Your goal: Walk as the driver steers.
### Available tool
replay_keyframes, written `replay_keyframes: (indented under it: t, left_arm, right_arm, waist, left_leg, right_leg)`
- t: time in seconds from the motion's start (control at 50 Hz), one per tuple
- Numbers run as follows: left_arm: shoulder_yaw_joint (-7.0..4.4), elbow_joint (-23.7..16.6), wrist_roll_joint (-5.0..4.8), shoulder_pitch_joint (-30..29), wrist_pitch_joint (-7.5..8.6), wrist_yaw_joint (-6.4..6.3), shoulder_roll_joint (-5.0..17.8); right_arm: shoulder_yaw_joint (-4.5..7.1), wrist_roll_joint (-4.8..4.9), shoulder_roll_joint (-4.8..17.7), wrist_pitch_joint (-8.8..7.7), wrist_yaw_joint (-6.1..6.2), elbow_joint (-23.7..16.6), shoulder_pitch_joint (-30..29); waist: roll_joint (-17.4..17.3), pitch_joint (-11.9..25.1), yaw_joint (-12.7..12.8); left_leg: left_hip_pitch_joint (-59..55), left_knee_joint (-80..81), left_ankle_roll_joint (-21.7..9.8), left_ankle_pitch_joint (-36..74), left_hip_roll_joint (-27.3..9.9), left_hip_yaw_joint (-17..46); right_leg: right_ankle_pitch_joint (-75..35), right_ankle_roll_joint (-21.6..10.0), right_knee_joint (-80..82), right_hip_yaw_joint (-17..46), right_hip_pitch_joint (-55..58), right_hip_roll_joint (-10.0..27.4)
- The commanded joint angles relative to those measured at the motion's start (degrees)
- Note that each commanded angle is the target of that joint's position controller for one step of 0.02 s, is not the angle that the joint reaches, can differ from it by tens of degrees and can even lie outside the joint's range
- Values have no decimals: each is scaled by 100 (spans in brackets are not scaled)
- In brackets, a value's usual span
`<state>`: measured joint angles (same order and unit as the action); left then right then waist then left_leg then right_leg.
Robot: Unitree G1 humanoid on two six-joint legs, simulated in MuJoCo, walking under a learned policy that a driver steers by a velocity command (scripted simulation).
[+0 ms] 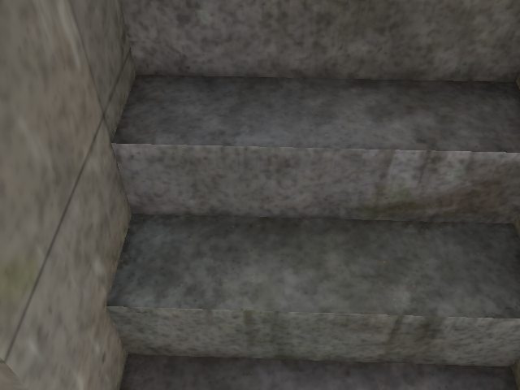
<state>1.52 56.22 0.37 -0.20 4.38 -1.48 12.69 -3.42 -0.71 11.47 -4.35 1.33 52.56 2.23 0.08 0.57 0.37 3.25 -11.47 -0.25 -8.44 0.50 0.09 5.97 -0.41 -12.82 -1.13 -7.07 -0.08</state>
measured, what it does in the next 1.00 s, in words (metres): stands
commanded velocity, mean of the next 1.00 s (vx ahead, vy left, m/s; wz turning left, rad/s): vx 0.50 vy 0.00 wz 0.00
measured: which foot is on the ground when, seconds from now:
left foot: down 0.00-1.00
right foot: down 0.00-1.00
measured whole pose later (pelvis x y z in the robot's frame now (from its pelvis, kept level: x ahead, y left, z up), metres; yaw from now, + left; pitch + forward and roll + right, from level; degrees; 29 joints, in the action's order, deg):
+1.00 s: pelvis +0.00 +0.00 +0.00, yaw +0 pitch +0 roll +0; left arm 1.1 58.0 0.2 -0.6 4.6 -1.5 12.8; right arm -3.4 -0.6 11.9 -4.5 1.3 54.8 0.9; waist 0.1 0.6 0.3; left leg 3.1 -11.2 -0.1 -8.1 0.4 0.1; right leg 5.3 -0.2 -12.3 -0.3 -6.9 -0.1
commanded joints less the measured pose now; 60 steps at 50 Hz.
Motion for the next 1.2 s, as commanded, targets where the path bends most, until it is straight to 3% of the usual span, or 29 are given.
replay_keyframes:
  t: [0.02, 1.2]
  left_arm:
    - [-119, -356, -3, -499, 86, -10, 567]
    - [-160, -194, -23, -549, 100, -17, 614]
  right_arm:
    - [102, 3, 524, -95, 13, -364, -481]
    - [111, 13, 577, -100, 16, -144, -632]
  waist:
    - [-22, 509, 5]
    - [-33, 544, -9]
  left_leg:
    - [74, 137, -4, 742, -783, 514]
    - [18, 156, -2, 773, -803, 509]
  right_leg:
    - [-813, -57, 78, 614, 332, 796]
    - [-903, -27, 109, 691, 353, 794]
Keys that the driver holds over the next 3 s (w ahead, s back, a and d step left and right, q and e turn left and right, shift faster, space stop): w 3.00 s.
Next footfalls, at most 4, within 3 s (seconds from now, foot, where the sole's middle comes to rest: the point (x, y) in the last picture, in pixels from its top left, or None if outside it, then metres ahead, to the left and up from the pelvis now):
none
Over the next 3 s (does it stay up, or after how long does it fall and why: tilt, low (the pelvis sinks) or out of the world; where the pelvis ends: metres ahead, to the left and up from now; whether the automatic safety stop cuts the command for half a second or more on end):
stays up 0.00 0.00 0.00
